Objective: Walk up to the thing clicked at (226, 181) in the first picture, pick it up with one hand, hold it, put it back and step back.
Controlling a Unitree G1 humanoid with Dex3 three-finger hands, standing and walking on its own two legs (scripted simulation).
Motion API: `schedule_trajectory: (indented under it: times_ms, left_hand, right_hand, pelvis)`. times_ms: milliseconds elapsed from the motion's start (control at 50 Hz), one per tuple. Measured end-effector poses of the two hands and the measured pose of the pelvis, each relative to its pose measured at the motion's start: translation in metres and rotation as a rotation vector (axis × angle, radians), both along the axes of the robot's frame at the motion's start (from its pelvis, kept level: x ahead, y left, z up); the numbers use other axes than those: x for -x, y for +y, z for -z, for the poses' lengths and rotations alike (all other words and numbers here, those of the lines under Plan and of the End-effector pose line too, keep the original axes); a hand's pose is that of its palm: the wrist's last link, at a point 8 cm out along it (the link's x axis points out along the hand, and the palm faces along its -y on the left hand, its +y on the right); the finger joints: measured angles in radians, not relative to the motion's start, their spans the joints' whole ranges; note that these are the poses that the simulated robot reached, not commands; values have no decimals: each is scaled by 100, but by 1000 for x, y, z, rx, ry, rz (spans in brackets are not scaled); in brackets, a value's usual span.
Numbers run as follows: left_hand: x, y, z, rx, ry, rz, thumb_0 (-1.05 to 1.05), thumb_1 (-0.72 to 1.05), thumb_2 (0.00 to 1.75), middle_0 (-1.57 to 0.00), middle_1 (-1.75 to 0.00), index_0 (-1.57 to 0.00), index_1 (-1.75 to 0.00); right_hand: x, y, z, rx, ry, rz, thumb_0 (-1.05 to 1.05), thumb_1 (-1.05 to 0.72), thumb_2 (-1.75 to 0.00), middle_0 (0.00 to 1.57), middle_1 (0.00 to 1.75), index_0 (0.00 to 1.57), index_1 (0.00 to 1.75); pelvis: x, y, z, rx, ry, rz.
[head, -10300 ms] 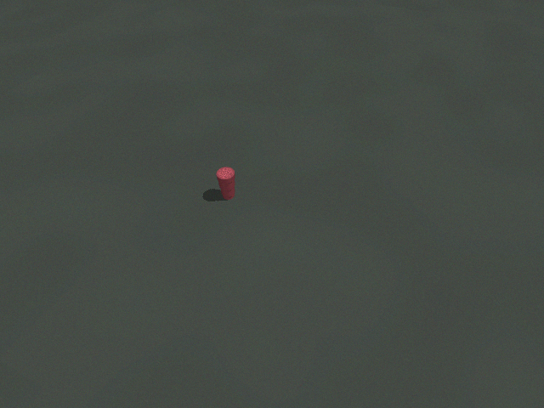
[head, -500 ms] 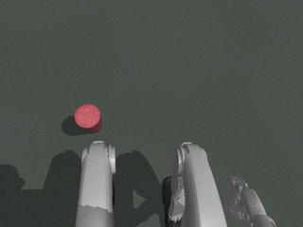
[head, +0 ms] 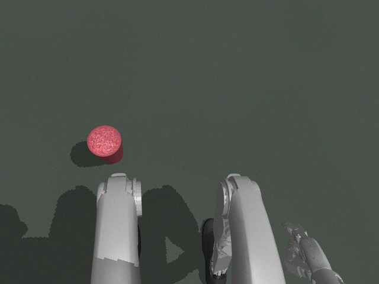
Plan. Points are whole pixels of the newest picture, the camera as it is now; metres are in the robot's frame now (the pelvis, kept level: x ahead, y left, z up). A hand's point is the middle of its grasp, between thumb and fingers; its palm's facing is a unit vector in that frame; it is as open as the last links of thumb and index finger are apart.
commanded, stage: approach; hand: left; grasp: from the side
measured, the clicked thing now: (109, 148) +0.44 +0.22 -0.31
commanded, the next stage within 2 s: close in in 0.56 s
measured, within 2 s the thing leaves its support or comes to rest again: neither
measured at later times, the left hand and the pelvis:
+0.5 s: hand (33, 150) +0.38 +0.36 -0.16, palm faces +0.15 -0.99 +0.03, open 17.4 cm; pelvis +0.00 +0.00 -0.07, yaw -4 degrees
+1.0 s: hand (85, 152) +0.41 +0.27 -0.25, palm faces +0.16 -0.99 +0.04, open 17.6 cm; pelvis -0.01 +0.01 -0.11, yaw -8 degrees
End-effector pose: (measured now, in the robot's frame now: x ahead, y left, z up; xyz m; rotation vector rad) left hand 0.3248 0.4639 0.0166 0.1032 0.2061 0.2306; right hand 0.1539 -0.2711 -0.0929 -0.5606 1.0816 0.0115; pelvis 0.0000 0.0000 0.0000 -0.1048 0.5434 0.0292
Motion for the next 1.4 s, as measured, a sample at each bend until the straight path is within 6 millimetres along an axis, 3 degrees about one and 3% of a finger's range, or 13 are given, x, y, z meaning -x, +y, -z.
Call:
schedule_trajectory:
  times_ms: [120, 220, 320, 520, 660, 800, 920, 1160, 1400]
  left_hand:
    - [-2, 0, 7, 12, -13, 0, -2, -53, 9, -5, -7, -3, -8]
    - [-1, -6, 29, 41, -54, 4, -2, -56, 7, -7, -7, -4, -9]
    - [-7, -23, 73, 79, -105, 27, -2, -55, 6, -7, -8, -4, -9]
    - [-31, -61, 182, 139, -103, 83, -2, -53, 6, -7, -8, -4, -10]
    - [-50, -84, 220, 134, -111, 127, -2, -54, 7, -7, -9, -4, -11]
    - [-59, -120, 250, 168, -94, 143, -2, -58, 5, -7, -9, -5, -10]
    - [-55, -141, 266, 168, -126, 81, -2, -59, 4, -7, -9, -6, -9]
    - [-52, -158, 268, 109, -154, 108, -2, -54, 3, -6, -6, -6, -6]
    - [-57, -178, 282, 119, -169, 82, -2, -49, 7, -5, -6, -5, -5]
  right_hand:
    - [0, -1, 4, 3, -2, -3, 1, -92, -91, 20, 30, 20, 30]
    - [0, -2, 12, 9, 1, -31, 1, -92, -91, 20, 30, 20, 30]
    - [-4, -1, 24, 29, 6, -87, 1, -91, -91, 20, 31, 20, 30]
    - [-17, 8, 44, 118, 46, -222, 1, -91, -91, 20, 31, 20, 30]
    - [-16, 13, 50, 173, 112, -277, 0, -92, -91, 20, 31, 21, 30]
    - [-11, 19, 47, 202, 116, -312, 0, -93, -91, 20, 31, 21, 30]
    - [-1, 21, 42, 229, 143, -343, 0, -94, -91, 20, 31, 21, 30]
    - [25, 18, 37, 264, 215, -355, 0, -93, -91, 20, 31, 21, 30]
    - [35, 25, 35, 278, 258, -375, 0, -92, -90, 20, 30, 21, 30]
  pelvis:
    - [0, 0, 6, 2, -4, 2]
    - [1, 0, 16, 3, -16, 8]
    - [3, 0, 35, 12, -46, 22]
    - [3, 3, 77, 54, -141, 54]
    - [2, 7, 90, 87, -188, 67]
    - [5, 12, 99, 121, -237, 84]
    - [11, 13, 104, 140, -286, 94]
    - [17, 17, 109, 163, -332, 100]
    - [19, 20, 111, 185, -356, 109]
